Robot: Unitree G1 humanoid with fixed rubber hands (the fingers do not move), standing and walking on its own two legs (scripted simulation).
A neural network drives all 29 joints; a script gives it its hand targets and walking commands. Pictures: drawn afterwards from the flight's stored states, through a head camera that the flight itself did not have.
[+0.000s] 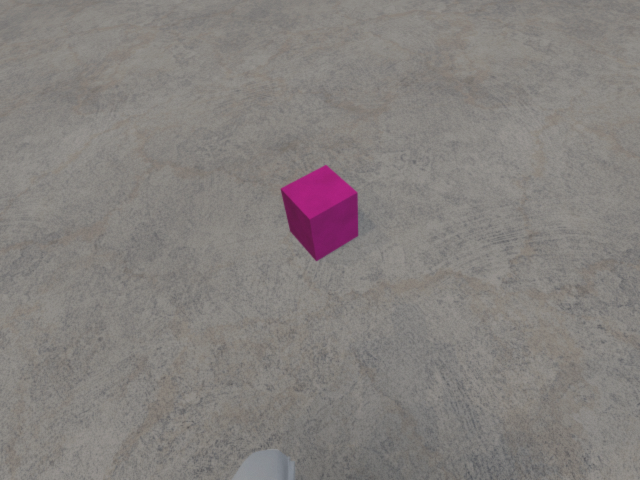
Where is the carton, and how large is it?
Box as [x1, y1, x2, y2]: [281, 165, 357, 260]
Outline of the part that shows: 326,165 281,188 290,230 316,260 357,235 356,192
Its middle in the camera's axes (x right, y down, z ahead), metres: +0.00 -0.09 +1.54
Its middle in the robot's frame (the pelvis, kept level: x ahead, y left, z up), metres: +1.11 +0.14 -0.66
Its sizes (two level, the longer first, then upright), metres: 0.210 0.200 0.250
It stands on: the floor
